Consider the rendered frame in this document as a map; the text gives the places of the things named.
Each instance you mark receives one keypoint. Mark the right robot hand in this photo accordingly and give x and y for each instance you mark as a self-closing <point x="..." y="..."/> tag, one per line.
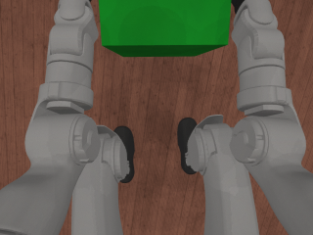
<point x="237" y="4"/>

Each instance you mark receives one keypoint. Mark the left robot upper arm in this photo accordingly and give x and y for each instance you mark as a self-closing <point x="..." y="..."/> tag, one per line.
<point x="58" y="147"/>

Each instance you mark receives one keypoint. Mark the left robot forearm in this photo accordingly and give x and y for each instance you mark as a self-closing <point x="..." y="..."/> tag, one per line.
<point x="69" y="64"/>

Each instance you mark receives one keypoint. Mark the right robot forearm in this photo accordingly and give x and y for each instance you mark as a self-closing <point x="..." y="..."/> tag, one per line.
<point x="261" y="63"/>

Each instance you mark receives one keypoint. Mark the carton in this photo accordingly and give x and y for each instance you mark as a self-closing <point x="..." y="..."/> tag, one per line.
<point x="164" y="28"/>

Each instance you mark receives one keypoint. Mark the right robot upper arm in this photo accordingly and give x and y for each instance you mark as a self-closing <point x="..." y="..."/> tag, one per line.
<point x="272" y="149"/>

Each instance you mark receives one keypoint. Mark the robot right shin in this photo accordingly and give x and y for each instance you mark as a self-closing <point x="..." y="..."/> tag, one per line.
<point x="213" y="119"/>

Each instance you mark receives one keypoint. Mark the left robot thigh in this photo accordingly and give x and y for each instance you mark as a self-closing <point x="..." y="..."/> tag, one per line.
<point x="94" y="203"/>

